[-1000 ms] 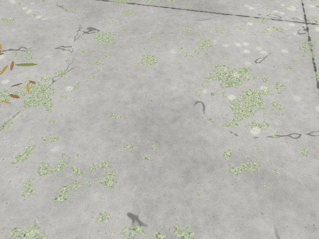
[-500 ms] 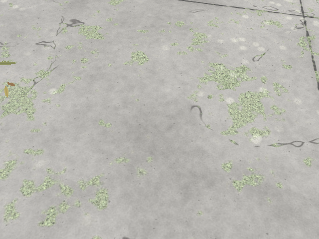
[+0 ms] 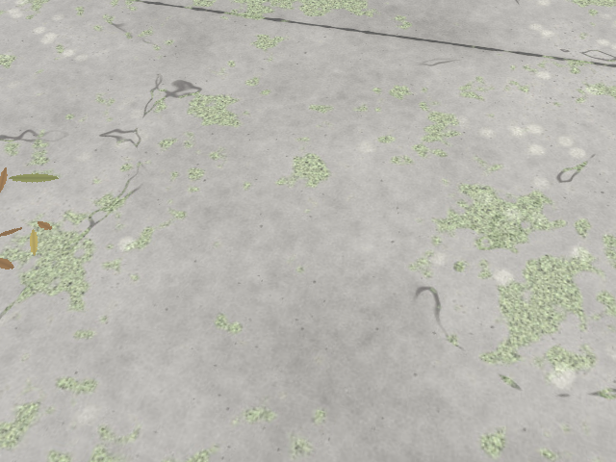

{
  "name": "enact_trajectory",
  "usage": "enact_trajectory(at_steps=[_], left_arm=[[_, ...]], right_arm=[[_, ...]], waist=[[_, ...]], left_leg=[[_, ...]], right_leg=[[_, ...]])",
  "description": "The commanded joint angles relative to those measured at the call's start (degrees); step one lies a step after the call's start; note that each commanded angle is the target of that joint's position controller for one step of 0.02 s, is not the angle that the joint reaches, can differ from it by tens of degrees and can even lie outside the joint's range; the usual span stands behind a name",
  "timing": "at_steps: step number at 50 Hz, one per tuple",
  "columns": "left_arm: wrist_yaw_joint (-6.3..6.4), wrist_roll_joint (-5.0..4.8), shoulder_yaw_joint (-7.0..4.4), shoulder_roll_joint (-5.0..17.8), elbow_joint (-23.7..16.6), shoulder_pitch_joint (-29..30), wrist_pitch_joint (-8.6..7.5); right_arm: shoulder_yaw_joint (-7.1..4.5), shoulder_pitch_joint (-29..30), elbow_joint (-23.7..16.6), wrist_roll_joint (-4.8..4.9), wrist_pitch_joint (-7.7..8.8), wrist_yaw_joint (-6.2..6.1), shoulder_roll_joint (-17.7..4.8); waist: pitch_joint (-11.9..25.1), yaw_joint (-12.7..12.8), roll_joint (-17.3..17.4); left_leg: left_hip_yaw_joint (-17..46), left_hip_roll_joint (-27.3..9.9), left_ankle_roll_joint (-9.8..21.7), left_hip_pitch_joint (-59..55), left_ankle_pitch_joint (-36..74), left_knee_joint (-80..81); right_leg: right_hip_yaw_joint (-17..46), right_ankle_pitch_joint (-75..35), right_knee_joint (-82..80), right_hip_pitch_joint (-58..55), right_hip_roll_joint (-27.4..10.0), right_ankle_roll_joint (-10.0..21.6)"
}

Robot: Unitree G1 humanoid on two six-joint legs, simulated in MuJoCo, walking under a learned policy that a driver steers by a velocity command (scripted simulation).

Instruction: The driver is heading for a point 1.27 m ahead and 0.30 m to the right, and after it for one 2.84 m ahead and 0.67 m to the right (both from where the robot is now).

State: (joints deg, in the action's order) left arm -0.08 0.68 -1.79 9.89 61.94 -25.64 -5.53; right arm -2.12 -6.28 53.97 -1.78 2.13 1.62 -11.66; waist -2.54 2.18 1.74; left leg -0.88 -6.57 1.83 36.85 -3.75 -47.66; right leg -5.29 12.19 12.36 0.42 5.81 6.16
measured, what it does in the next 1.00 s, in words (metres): walks ahead: left foot, then right foot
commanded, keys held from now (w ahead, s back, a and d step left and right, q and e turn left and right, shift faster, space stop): w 0.82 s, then no key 0.18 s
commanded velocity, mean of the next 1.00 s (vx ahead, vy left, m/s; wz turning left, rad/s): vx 0.47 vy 0.00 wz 0.00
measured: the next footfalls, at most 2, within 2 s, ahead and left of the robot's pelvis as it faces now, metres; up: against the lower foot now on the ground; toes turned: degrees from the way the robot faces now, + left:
left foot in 0.20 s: +0.29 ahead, +0.11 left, +0.00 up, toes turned +4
right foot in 0.76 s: +0.59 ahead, -0.07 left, +0.00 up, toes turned -5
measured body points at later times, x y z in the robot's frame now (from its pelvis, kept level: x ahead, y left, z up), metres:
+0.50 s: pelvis +0.28 +0.05 +0.00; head +0.30 +0.06 +0.45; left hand +0.39 +0.29 -0.14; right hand +0.24 -0.19 -0.14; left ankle +0.25 +0.11 -0.75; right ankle +0.37 -0.11 -0.68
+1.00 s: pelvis +0.54 -0.01 +0.00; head +0.57 -0.03 +0.45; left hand +0.55 +0.24 -0.14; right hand +0.60 -0.25 -0.15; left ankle +0.58 +0.14 -0.67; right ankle +0.55 -0.06 -0.75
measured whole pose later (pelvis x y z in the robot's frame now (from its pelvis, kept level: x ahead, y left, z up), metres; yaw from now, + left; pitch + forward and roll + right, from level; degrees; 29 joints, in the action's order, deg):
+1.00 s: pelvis +0.54 -0.01 +0.00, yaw +0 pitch -1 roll +1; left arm 0.0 0.9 -2.4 10.5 59.2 -18.3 -5.4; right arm -3.4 -12.4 56.0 -1.9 2.7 -0.1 -12.2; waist -4.1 0.2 1.9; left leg 0.5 -2.7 2.3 30.8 -15.6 -59.2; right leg -5.9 9.3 18.8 9.1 3.2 5.9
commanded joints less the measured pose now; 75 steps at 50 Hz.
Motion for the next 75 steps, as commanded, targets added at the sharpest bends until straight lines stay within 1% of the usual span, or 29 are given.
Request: enact_trajectory(at_steps=[1,6,9,10,11,12,13,14,16,22,32,35,37,38,39,40,41,43,45,47,56,61,62,63,64,65,66,69,75], left_arm=[[0.38,-0.05,-0.78,6.7,-1.7,-3.3,-0.77],[1.19,0.88,-0.91,7.6,-0.4,-5.5,-0.26],[1.37,0.94,-1.31,9.1,-0.6,-2.7,0.01],[1.24,0.48,-1.14,8.8,-1.1,-1.7,0.05],[0.75,-1.00,-0.16,5.2,-3.4,-2.9,-0.09],[0.32,-2.14,-0.64,4.4,-3.1,-7.4,-0.04],[0.62,-0.68,-1.70,8.3,-3.8,-2.2,0.36],[0.36,-0.26,-1.61,7.2,-5.3,2.6,0.03],[-0.04,0.84,-1.72,5.5,-5.7,4.5,0.74],[-1.45,1.66,-1.62,4.1,-8.3,10.6,3.46],[-1.44,0.58,-0.69,4.3,-15.2,29.1,2.72],[-1.14,0.59,-1.22,5.3,-15.2,26.7,1.95],[-0.34,0.89,-2.40,6.8,-10.8,13.5,1.12],[0.25,2.01,-3.52,9.7,-7.9,3.3,0.52],[0.57,3.36,-5.22,16.4,-7.2,-4.0,0.41],[-0.04,1.34,-5.17,15.6,-7.2,-1.3,1.48],[-0.21,0.18,-4.41,12.9,-8.2,6.1,1.70],[-0.31,0.13,-2.46,6.4,-8.8,12.2,0.77],[0.07,0.03,-1.44,3.8,-6.9,10.6,-0.21],[0.11,0.14,-1.40,5.3,-5.5,8.0,-1.02],[1.05,0.34,-0.33,6.5,-2.8,2.8,0.86],[1.70,0.08,-1.69,8.3,-4.1,5.5,2.81],[1.72,-0.40,-1.61,7.2,-5.4,5.6,2.70],[1.93,-1.09,-1.12,3.7,-6.9,2.4,2.82],[2.34,-0.91,-1.73,4.1,-6.5,0.5,4.29],[2.21,0.34,-2.87,7.0,-6.4,2.9,5.26],[1.77,0.99,-3.13,6.3,-7.0,5.6,5.91],[0.96,1.37,-3.56,5.2,-8.0,6.7,7.84],[0.06,0.79,-2.92,4.5,-12.0,10.8,9.79]], right_arm=[[0.31,6.4,-4.3,0.52,0.51,0.18,-1.3],[0.00,10.5,-6.7,0.54,1.26,-0.09,-2.6],[-1.45,-2.8,-2.8,0.38,2.26,-1.08,-4.9],[-2.44,-12.7,0.3,-0.42,2.85,-1.67,-6.9],[-3.96,-22.0,1.6,-1.99,3.10,-2.36,-12.6],[-4.67,-22.1,2.0,-0.77,2.15,-1.71,-14.1],[-4.05,-15.6,1.0,0.69,1.70,-1.29,-11.4],[-3.04,-10.5,0.2,1.02,2.00,-1.09,-7.8],[-1.67,-8.4,1.2,0.82,2.92,-1.33,-3.3],[-1.53,-15.1,4.2,1.09,4.42,-1.75,-5.3],[-1.05,-24.5,6.9,0.50,3.85,-2.37,-5.5],[-1.41,-22.9,7.1,0.14,3.62,-2.89,-6.6],[-1.66,-21.0,7.0,0.33,3.26,-2.85,-7.4],[-1.28,-20.6,6.0,0.79,3.27,-2.69,-6.4],[-0.09,-25.8,4.1,3.16,3.27,-1.96,-0.9],[-1.27,-25.4,4.8,2.16,3.23,-1.85,-4.4],[-1.85,-19.8,3.3,1.31,2.96,-1.86,-5.7],[-1.60,-16.0,2.8,0.82,2.93,-1.75,-3.3],[-1.38,-19.2,4.0,-0.38,1.27,-1.69,-1.2],[-1.50,-19.4,4.0,-0.35,0.30,-1.60,-0.8],[-0.26,-6.3,1.1,0.78,-0.51,-2.91,-1.4],[-1.09,-10.3,1.5,1.09,0.81,-4.63,-3.6],[-1.92,-13.8,1.9,0.35,1.58,-5.06,-6.7],[-3.01,-16.0,1.1,0.17,1.70,-5.21,-11.5],[-3.09,-16.0,0.6,1.82,0.64,-4.87,-10.8],[-2.64,-14.5,-0.4,1.73,-0.02,-4.89,-8.6],[-2.08,-10.4,-1.5,1.31,-0.46,-5.17,-6.6],[-1.48,-4.4,-3.6,0.16,-1.35,-6.09,-5.0],[-2.21,-5.1,-4.3,-0.06,-1.10,-5.30,-8.2]], waist=[[-3.5,0.5,-5.0],[-3.8,0.9,-5.6],[2.7,-5.5,-6.0],[7.9,-9.6,-4.7],[16.0,-11.2,2.8],[21.9,-8.7,11.7],[13.7,-6.7,2.5],[6.5,-5.5,0.4],[0.8,-2.0,-0.4],[-1.5,-0.5,1.0],[-3.9,-5.4,2.2],[-2.8,-3.1,2.6],[3.9,2.7,1.6],[9.8,6.2,-0.4],[19.0,5.4,-12.1],[20.1,4.3,-10.9],[9.8,1.4,-6.3],[0.8,-1.8,-2.9],[1.0,-4.4,-4.3],[2.1,-5.4,-4.9],[2.8,-1.9,-7.7],[1.5,-4.1,-6.1],[4.6,-4.4,-1.7],[9.1,-2.9,8.2],[12.9,-4.7,12.9],[10.4,-3.8,6.2],[6.3,-2.7,3.0],[1.9,-0.1,4.7],[4.9,-1.3,5.9]], left_leg=[[-3.5,2.3,-0.2,-1.3,4.6,7.8],[-4.1,4.4,2.5,-1.8,-0.7,14.5],[-5.8,9.2,5.9,-19.1,-5.2,19.8],[-3.3,7.0,7.8,-32.9,-2.9,21.9],[15.1,-8.3,12.2,-49.9,-8.3,22.5],[40.1,-18.7,19.3,-57.5,-8.8,30.4],[33.8,-15.5,17.2,-50.8,-12.0,31.6],[26.0,-13.4,15.6,-42.2,-10.1,33.6],[16.3,-8.2,11.5,-31.2,-1.9,36.8],[7.6,-4.6,10.6,-28.3,5.7,40.9],[3.5,-5.3,9.6,-41.0,17.3,38.7],[2.3,-6.5,8.5,-43.9,30.2,32.7],[-0.1,-4.3,6.8,-41.9,40.0,17.6],[-1.5,-2.0,5.7,-32.4,28.9,4.4],[-5.2,6.4,2.7,-12.5,-1.8,-18.5],[1.8,10.7,3.2,-4.2,-25.6,-27.9],[3.9,6.4,3.7,0.0,-20.7,-29.2],[3.2,3.1,3.0,-4.5,-14.7,-22.8],[2.4,2.8,1.4,-11.3,-14.8,-18.7],[1.3,4.1,0.5,-12.1,-13.3,-16.3],[-2.3,5.7,-0.5,-14.3,-4.1,7.4],[-0.7,6.0,1.0,-21.2,-1.2,22.5],[4.1,0.1,2.2,-30.2,15.6,23.7],[14.1,-13.1,7.7,-40.0,41.1,22.2],[20.4,-19.8,16.0,-40.4,44.6,23.7],[17.9,-18.2,17.0,-36.0,33.7,26.3],[14.0,-15.1,15.3,-30.1,22.7,28.7],[4.8,-9.0,11.4,-21.4,8.9,32.2],[0.2,-10.5,11.2,-23.0,1.8,31.7]], right_leg=[[7.7,-23.2,-5.1,2.7,-14.7,4.2],[7.7,-33.6,-0.2,-7.2,-18.1,5.0],[5.4,-51.7,15.5,-7.1,-17.2,3.0],[3.8,-44.6,27.1,0.0,-15.2,1.9],[0.9,-21.6,46.3,15.8,-10.7,0.0],[2.9,17.5,63.8,30.4,-0.7,-1.3],[8.3,13.5,66.0,35.7,-5.1,-0.4],[8.4,8.8,63.6,36.4,-7.1,-0.4],[8.2,4.9,56.5,31.8,-10.3,-0.9],[5.0,-2.3,47.1,34.7,-12.1,-4.1],[0.9,-10.1,23.3,36.5,-9.5,-3.1],[0.1,-4.1,19.5,30.5,-7.1,-0.5],[-1.7,-4.2,14.5,14.3,-3.4,1.9],[4.0,-3.8,14.2,-0.8,-8.6,4.1],[30.1,1.8,11.5,-19.2,-26.8,11.3],[45.0,3.6,3.2,-18.0,-29.9,13.6],[35.3,7.4,2.5,-9.3,-27.5,11.5],[21.3,-13.4,0.0,5.3,-22.7,7.8],[12.3,-33.3,1.0,10.6,-19.5,5.7],[8.4,-45.7,2.0,10.7,-18.3,5.8],[5.7,-49.0,6.1,5.7,-15.9,4.6],[13.1,-37.2,16.0,5.6,-16.1,3.7],[12.3,-28.9,22.0,10.5,-13.3,1.5],[6.5,-0.2,34.4,19.2,-6.0,-0.9],[2.7,27.7,46.3,25.1,0.3,-2.3],[5.2,27.1,54.6,26.9,-2.3,-2.8],[6.5,22.4,56.4,27.7,-4.2,-3.5],[5.1,14.1,54.7,26.2,-5.6,-5.9],[2.9,12.3,40.2,23.0,-7.2,-6.5]])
